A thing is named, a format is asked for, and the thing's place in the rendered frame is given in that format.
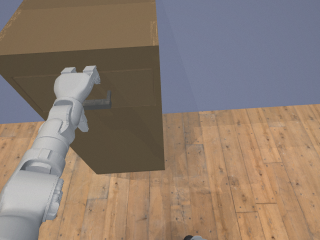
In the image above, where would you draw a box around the drawer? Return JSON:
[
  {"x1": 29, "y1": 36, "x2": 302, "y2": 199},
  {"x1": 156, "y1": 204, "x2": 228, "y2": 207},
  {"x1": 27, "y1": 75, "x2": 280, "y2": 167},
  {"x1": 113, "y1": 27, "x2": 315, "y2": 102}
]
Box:
[{"x1": 13, "y1": 68, "x2": 155, "y2": 112}]

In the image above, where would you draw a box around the handle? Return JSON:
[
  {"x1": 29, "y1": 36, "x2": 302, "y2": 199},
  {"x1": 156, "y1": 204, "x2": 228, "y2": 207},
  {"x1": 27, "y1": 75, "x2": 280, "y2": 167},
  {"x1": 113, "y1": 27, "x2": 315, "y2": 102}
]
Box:
[{"x1": 82, "y1": 90, "x2": 112, "y2": 111}]

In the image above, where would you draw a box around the left robot upper arm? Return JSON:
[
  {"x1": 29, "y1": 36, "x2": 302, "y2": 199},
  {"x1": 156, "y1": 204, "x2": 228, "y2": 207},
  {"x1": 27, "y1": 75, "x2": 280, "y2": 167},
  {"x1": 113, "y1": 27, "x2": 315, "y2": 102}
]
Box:
[{"x1": 0, "y1": 170, "x2": 64, "y2": 240}]

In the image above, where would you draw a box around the left robot forearm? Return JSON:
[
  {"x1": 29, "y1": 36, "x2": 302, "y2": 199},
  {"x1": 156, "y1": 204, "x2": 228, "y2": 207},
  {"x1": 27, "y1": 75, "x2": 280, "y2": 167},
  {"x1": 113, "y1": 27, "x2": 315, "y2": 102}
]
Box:
[{"x1": 0, "y1": 96, "x2": 83, "y2": 211}]

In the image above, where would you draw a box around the cabinet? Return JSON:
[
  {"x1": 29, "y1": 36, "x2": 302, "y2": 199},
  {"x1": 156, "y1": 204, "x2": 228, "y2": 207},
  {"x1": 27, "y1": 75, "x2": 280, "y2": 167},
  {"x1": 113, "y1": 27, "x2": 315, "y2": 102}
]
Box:
[{"x1": 0, "y1": 0, "x2": 165, "y2": 175}]

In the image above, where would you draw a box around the robot left hand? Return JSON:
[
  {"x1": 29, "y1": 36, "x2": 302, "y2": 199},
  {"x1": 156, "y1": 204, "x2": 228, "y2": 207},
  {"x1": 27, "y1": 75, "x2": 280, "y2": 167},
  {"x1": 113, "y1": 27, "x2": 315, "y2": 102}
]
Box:
[{"x1": 53, "y1": 65, "x2": 101, "y2": 132}]

